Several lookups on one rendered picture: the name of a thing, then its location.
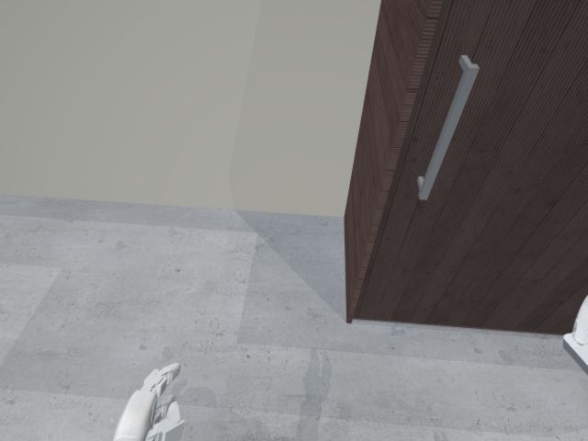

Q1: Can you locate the right robot hand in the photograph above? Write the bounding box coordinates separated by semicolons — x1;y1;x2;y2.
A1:
563;295;588;375

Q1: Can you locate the wardrobe door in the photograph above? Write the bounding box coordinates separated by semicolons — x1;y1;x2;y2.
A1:
355;0;588;334

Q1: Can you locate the left robot hand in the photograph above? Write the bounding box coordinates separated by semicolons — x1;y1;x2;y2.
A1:
113;363;185;441

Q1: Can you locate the handle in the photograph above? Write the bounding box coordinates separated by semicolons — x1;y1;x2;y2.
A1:
417;55;480;200

